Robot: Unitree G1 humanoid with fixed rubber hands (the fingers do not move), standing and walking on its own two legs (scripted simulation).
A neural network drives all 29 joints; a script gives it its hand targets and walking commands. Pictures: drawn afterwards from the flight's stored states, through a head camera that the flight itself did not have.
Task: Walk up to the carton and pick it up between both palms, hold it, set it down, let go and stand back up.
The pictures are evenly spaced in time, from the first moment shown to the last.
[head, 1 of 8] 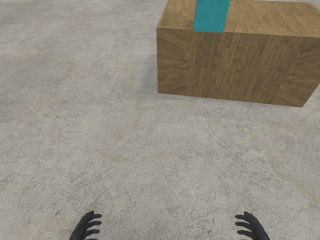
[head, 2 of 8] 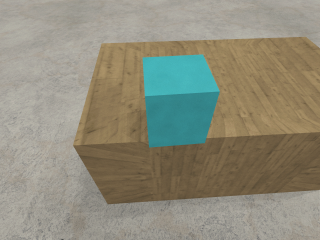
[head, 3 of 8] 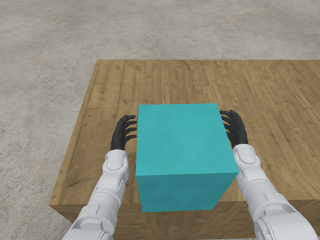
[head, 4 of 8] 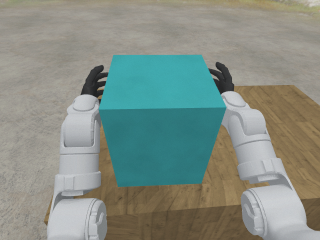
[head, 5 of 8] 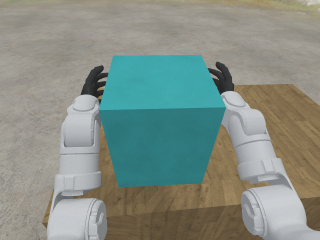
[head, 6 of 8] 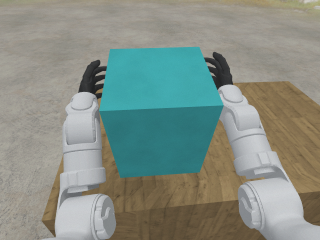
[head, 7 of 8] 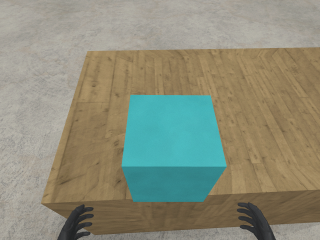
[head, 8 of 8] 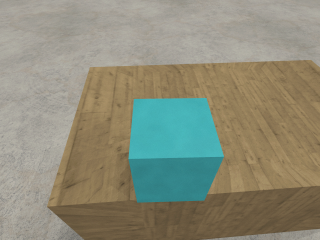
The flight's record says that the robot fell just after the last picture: no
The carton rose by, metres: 0.21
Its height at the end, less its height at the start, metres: +0.00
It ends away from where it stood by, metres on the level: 0.01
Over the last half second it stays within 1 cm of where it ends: yes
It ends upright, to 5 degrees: yes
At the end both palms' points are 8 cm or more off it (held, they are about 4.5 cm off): yes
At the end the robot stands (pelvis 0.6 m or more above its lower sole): yes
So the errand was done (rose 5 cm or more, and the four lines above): yes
